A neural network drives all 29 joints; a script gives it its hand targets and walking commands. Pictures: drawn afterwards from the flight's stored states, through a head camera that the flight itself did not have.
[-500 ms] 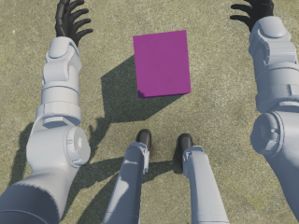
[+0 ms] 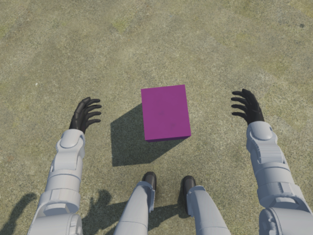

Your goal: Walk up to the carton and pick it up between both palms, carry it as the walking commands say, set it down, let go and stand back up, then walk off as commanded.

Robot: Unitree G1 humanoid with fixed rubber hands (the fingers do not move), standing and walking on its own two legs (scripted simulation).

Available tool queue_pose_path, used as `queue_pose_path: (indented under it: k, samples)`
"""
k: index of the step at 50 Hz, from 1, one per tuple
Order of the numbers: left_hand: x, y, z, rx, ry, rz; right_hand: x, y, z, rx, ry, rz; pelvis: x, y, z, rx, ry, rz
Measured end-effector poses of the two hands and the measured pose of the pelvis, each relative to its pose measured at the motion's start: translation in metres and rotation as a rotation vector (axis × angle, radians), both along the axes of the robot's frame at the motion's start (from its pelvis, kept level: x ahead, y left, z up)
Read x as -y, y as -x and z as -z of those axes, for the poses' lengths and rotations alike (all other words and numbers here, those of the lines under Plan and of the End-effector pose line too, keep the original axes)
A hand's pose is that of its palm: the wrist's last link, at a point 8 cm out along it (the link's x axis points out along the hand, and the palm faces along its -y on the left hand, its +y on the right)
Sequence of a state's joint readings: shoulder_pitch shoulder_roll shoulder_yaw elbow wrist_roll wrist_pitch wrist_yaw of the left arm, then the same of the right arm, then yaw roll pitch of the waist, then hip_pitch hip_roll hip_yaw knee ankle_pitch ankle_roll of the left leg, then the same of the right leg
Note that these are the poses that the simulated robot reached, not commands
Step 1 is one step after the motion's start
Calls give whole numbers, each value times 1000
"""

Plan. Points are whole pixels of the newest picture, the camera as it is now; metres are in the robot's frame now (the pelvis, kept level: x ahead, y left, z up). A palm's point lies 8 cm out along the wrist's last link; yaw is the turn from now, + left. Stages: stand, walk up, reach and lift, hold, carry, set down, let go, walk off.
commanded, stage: let go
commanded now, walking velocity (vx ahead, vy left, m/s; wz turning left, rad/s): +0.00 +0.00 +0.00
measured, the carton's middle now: (165, 115) +0.47 +0.03 -0.62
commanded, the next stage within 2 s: stand in 0.88 s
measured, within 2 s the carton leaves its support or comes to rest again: neither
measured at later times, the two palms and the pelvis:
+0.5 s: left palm (68, 192) +0.19 +0.22 -0.02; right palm (301, 192) +0.22 -0.24 -0.02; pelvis +0.04 -0.01 +0.05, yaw +1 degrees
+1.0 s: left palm (53, 191) +0.19 +0.26 -0.03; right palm (310, 206) +0.19 -0.26 -0.03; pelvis +0.04 -0.01 +0.04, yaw +1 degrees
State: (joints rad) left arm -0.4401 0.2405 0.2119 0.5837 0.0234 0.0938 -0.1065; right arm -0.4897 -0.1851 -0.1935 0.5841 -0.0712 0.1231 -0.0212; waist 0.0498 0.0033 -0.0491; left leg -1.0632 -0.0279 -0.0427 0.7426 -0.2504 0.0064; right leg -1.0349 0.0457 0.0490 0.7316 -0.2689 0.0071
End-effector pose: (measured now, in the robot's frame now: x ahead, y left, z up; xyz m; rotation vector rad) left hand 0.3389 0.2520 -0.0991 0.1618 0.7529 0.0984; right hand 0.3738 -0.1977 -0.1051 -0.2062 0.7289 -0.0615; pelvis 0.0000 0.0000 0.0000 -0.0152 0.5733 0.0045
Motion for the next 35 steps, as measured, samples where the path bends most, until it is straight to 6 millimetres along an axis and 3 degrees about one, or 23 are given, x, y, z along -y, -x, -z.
queue_pose_path:
  k: [7,20,26,35]
  samples:
    - [6,49,-35,-6,9,-1,11,45,-37,0,-13,-3,1,-14,-20,155,-6,-3]
    - [25,130,-72,-34,10,-8,37,137,-73,-37,-17,1,9,-37,-45,443,-21,-9]
    - [31,146,-79,-40,13,4,47,160,-85,-48,-15,-1,13,-42,-49,549,-26,-14]
    - [32,141,-83,-34,13,16,44,167,-88,-60,-27,-4,15,-41,-48,651,-30,-12]
